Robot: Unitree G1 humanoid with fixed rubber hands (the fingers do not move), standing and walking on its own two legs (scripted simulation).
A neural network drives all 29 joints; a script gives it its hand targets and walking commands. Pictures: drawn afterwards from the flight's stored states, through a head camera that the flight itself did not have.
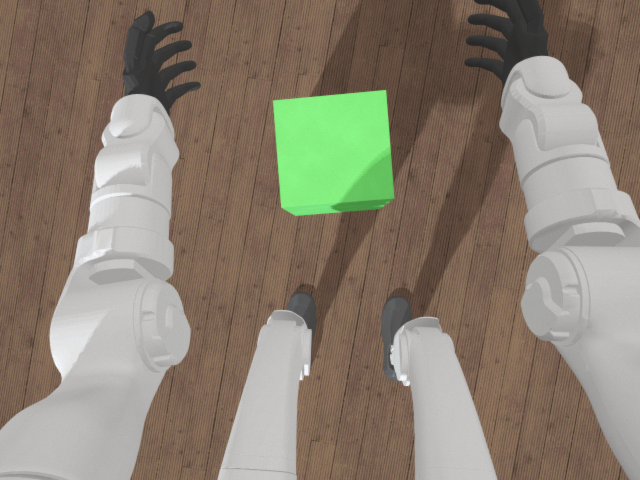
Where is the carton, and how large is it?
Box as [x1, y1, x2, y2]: [273, 90, 393, 215]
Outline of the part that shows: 385,90 273,100 281,207 295,215 379,208 393,198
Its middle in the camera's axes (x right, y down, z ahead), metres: +0.03 -0.17 +0.84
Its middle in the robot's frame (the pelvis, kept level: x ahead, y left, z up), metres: +0.52 +0.05 -0.53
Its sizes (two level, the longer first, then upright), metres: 0.210 0.200 0.250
